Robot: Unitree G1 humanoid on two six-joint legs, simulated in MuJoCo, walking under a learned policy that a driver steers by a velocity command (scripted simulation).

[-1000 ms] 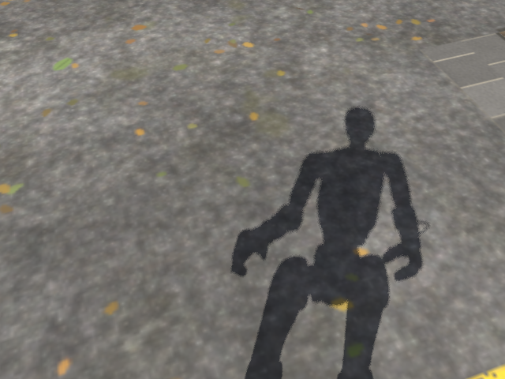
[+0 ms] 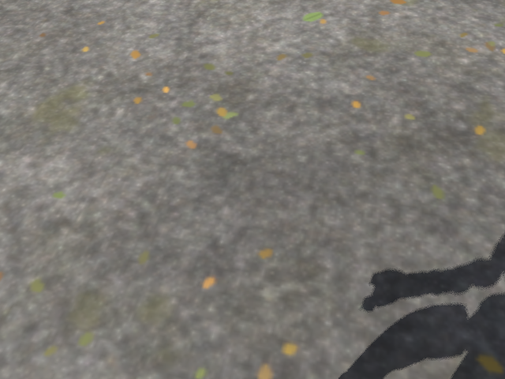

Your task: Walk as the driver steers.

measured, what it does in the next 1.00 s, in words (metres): walks ahead, turning right: left foot, then right foot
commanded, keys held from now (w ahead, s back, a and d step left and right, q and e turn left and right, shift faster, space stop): no key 0.12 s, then e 0.20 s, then w+e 0.62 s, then w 0.06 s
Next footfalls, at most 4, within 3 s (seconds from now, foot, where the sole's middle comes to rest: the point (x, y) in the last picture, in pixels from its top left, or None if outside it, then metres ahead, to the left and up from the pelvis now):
0.08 left None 0.03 0.14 -0.78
0.58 right None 0.06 -0.13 -0.78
1.06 left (313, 374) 0.47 -0.08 -0.78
1.52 right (438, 336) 0.57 -0.42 -0.78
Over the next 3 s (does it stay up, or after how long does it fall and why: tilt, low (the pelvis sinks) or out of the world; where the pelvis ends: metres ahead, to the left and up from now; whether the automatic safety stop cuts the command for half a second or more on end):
stays up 1.09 -0.29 -0.01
